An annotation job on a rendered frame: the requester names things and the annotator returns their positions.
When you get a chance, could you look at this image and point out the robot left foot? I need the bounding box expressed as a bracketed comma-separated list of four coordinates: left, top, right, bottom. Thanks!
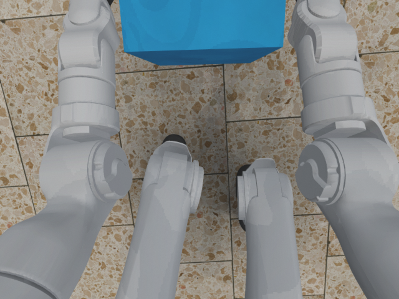
[162, 134, 186, 145]

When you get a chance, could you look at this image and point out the carton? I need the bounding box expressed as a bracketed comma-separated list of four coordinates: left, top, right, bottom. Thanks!
[119, 0, 286, 66]

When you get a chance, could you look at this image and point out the right robot upper arm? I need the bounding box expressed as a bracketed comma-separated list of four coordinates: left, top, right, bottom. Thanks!
[295, 138, 399, 299]

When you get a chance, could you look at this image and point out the left robot upper arm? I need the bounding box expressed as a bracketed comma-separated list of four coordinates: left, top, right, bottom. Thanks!
[0, 140, 133, 299]

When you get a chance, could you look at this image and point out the right robot forearm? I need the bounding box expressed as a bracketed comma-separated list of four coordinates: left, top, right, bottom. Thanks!
[287, 0, 399, 164]

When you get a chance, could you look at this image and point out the left robot forearm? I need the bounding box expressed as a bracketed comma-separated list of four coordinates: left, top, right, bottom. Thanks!
[39, 0, 120, 183]

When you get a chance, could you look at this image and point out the robot left thigh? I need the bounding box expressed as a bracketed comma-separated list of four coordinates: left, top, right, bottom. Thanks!
[115, 151, 204, 299]

